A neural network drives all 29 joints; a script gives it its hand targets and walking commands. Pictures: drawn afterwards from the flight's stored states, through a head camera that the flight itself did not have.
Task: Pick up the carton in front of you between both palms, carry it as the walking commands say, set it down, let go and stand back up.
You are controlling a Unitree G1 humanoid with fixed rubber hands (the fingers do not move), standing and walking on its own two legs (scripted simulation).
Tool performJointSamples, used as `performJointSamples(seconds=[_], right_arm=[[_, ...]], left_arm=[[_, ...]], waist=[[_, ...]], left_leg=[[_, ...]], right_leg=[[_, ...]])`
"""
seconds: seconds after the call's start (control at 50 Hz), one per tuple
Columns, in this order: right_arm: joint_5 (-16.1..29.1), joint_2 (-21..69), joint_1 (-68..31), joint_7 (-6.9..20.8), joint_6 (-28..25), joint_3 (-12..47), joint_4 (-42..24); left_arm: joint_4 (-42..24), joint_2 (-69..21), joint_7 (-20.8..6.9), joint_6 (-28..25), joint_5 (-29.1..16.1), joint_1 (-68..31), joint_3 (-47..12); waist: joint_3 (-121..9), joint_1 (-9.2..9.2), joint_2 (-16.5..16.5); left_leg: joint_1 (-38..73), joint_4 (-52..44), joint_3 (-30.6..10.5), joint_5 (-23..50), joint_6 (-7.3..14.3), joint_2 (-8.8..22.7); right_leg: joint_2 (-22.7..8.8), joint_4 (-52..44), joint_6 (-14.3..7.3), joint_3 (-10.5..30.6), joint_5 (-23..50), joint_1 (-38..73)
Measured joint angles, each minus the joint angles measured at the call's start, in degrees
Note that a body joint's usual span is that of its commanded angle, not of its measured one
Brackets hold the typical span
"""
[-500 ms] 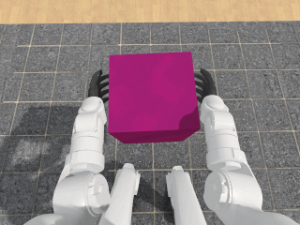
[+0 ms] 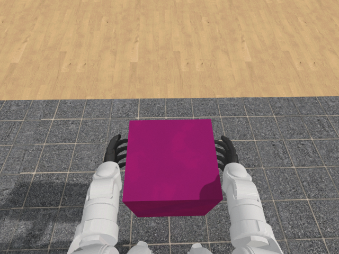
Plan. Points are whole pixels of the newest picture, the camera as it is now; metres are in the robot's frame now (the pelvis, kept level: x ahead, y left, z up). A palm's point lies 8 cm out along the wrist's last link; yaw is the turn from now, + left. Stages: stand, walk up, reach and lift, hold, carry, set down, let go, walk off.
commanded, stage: reach and lift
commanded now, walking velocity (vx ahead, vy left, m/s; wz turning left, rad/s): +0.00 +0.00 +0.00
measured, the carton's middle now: (170, 172) +0.34 +0.01 -0.10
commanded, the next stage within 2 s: hold in 1.34 s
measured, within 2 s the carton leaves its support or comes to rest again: neither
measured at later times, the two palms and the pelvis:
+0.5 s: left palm (102, 161) +0.30 +0.15 +0.07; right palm (246, 165) +0.30 -0.15 +0.07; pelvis +0.01 +0.00 +0.05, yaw +0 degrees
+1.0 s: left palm (101, 155) +0.31 +0.15 +0.08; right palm (247, 159) +0.31 -0.15 +0.08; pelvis +0.02 +0.00 +0.05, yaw +0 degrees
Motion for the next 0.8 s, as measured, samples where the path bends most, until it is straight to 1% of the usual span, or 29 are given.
performJointSamples(seconds=[0.1, 0.22, 0.28, 0.36, 0.42, 0.5, 0.68, 0.8], right_arm=[[0.07, 0.59, 4.40, 0.12, 2.00, 1.40, -2.68], [0.20, 0.97, 9.00, 0.27, 6.13, 3.55, -7.16], [0.04, 0.62, 10.25, 0.32, 8.83, 4.95, -9.05], [-1.30, 0.65, 10.07, 1.01, 12.03, 4.94, -9.76], [-2.85, 0.91, 8.92, 1.70, 13.55, 3.95, -8.86], [-4.04, 1.29, 7.40, 2.17, 14.34, 2.73, -8.15], [-4.31, 1.67, 5.91, 2.45, 14.45, 1.94, -9.46], [-4.32, 1.61, 6.29, 2.52, 15.07, 2.50, -10.46]], left_arm=[[-2.25, -0.55, -0.09, 1.99, 0.06, 4.01, -1.71], [-6.35, -0.99, -0.15, 6.05, 0.11, 8.32, -4.15], [-8.05, -0.67, -0.02, 8.65, 0.31, 9.53, -5.88], [-8.53, -0.71, -0.47, 11.73, 1.56, 9.28, -6.14], [-7.63, -0.98, -1.05, 13.23, 3.08, 8.14, -5.22], [-7.04, -1.36, -1.50, 14.03, 4.21, 6.71, -3.86], [-8.39, -1.74, -1.85, 14.10, 4.36, 5.25, -2.79], [-9.36, -1.67, -1.94, 14.69, 4.41, 5.63, -3.36]], waist=[[1.10, -0.28, 0.06], [2.61, -0.58, 0.16], [3.60, -0.73, 0.16], [4.89, -0.83, 0.08], [6.02, -0.84, 0.03], [7.73, -0.84, 0.09], [9.60, -0.89, 0.21], [9.68, -0.87, 0.18]], left_leg=[[10.36, -7.63, -0.30, 2.22, 0.34, 0.36], [22.36, -15.79, -0.52, 4.70, 0.65, 0.87], [27.84, -19.20, -0.57, 5.81, 0.76, 1.08], [33.08, -22.00, -0.54, 6.84, 0.88, 1.23], [35.00, -22.52, -0.47, 7.14, 0.92, 1.24], [35.45, -21.88, -0.39, 7.14, 0.91, 1.23], [35.45, -21.79, -0.34, 7.52, 0.85, 1.24], [36.58, -23.04, -0.26, 7.80, 0.87, 1.38]], right_leg=[[-0.61, -7.74, -0.19, 0.18, 2.22, 10.44], [-1.23, -16.17, -0.36, 0.35, 4.80, 22.57], [-1.50, -19.68, -0.42, 0.42, 5.97, 28.10], [-1.75, -22.44, -0.46, 0.50, 6.98, 33.30], [-1.82, -22.87, -0.46, 0.52, 7.23, 35.18], [-1.77, -22.27, -0.44, 0.47, 7.26, 35.63], [-1.81, -22.17, -0.39, 0.31, 7.61, 35.65], [-1.89, -23.43, -0.45, 0.29, 7.93, 36.76]])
